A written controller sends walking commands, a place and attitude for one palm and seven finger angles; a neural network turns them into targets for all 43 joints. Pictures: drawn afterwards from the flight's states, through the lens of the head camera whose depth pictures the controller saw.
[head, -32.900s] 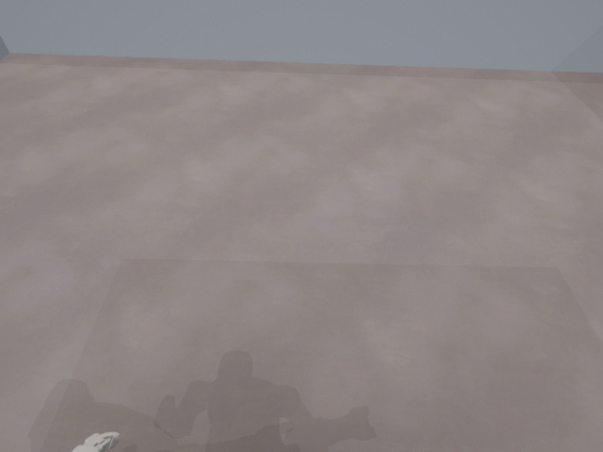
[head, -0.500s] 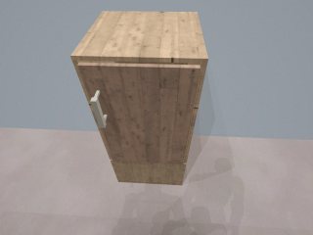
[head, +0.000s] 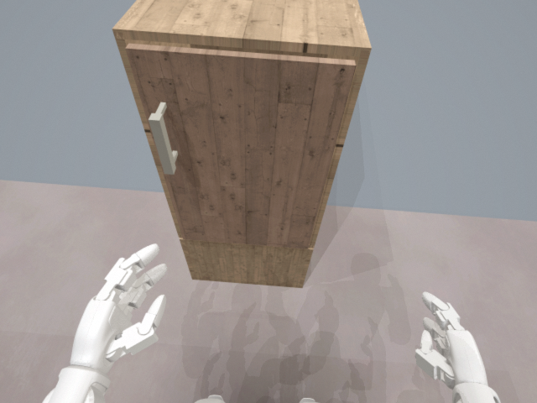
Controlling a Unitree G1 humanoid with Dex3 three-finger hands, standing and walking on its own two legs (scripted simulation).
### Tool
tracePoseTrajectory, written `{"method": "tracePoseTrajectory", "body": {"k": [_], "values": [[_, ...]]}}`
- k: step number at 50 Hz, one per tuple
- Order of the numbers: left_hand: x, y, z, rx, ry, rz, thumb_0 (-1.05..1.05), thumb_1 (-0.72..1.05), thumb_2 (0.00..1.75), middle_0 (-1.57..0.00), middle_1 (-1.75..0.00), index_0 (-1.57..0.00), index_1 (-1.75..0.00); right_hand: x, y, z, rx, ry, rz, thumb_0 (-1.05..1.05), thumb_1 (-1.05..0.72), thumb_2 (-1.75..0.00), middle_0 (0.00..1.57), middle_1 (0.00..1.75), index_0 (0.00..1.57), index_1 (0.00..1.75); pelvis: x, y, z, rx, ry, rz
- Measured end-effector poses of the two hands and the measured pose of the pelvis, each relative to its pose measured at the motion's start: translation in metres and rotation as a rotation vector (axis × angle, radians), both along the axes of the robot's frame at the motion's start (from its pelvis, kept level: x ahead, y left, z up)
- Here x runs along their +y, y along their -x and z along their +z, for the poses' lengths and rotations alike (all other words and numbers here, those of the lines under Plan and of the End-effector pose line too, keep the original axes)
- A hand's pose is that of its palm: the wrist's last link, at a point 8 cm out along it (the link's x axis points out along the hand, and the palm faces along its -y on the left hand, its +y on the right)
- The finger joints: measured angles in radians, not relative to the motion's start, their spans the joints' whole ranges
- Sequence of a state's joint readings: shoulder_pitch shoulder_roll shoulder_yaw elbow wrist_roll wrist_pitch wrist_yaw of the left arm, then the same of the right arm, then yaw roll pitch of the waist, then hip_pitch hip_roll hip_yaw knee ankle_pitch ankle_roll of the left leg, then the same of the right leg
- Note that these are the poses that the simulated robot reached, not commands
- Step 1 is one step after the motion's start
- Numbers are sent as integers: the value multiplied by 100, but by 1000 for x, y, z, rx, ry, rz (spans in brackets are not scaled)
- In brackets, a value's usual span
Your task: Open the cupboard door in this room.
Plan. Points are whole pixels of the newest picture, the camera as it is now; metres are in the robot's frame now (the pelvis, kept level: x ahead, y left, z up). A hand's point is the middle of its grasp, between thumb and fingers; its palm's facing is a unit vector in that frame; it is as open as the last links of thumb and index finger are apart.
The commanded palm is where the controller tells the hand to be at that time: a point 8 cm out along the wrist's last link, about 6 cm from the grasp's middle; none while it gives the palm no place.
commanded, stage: raise the hand with hooked fingers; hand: left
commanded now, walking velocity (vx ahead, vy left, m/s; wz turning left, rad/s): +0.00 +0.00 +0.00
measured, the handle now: (166, 139) +0.58 +0.24 +0.03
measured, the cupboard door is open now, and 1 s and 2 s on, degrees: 0 0 0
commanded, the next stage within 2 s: move the hooked fingers beside the handle in 1.74 s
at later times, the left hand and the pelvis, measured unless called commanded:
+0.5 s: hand (99, 329) +0.21 +0.24 +0.02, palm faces +0.01 -1.00 -0.02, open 11.2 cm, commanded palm +0.19 +0.29 +0.02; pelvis -0.03 +0.03 -0.02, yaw +0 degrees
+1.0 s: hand (57, 297) +0.25 +0.30 +0.03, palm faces +0.02 -1.00 -0.07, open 13.8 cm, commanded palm +0.23 +0.35 +0.04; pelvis -0.01 +0.05 -0.01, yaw +1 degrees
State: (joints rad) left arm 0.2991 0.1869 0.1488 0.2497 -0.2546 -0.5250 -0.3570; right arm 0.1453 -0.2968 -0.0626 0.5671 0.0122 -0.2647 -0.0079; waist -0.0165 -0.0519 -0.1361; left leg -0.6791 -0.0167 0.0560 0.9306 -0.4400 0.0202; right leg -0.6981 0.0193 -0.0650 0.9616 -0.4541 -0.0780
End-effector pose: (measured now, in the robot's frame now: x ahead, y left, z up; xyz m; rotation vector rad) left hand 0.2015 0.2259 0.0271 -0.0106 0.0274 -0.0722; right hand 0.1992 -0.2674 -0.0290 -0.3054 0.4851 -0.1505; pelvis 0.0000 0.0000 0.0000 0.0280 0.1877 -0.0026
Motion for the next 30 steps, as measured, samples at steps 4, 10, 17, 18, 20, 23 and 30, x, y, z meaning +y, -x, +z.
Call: {"method": "tracePoseTrajectory", "body": {"k": [4,10,17,18,20,23,30], "values": [[14,44,-45,134,28,39,0,59,77,-22,-51,-23,-50,11,-17,1,-59,36,61,1,-91,-90,20,30,20,30,1,12,-21,22,13,14],[44,63,-27,-34,-54,173,1,44,71,-23,-60,-23,-59,51,-8,-36,-7,7,143,1,-91,-90,20,30,20,30,6,27,-42,31,62,45],[38,15,-8,-61,-91,-57,1,28,64,-24,-70,-24,-69,91,51,-83,166,-125,113,2,-90,-90,21,30,20,30,18,42,-43,32,84,45],[38,10,-12,-7,-79,-75,0,26,63,-24,-72,-25,-71,93,61,-84,189,-139,92,2,-90,-90,21,30,20,30,20,42,-41,33,81,41],[42,4,-18,87,-47,-70,0,21,61,-25,-75,-25,-74,93,81,-84,229,-154,45,2,-90,-90,21,30,21,30,24,42,-34,32,76,31],[57,5,-16,129,-20,13,0,14,58,-25,-79,-26,-78,86,102,-78,269,-139,-12,2,-90,-90,21,30,21,30,29,38,-26,33,70,17],[90,9,4,-22,-108,122,0,-2,51,-26,-90,-27,-89,60,111,-71,299,-30,-21,2,-90,-90,21,30,20,30,39,31,-26,42,77,27]]}}
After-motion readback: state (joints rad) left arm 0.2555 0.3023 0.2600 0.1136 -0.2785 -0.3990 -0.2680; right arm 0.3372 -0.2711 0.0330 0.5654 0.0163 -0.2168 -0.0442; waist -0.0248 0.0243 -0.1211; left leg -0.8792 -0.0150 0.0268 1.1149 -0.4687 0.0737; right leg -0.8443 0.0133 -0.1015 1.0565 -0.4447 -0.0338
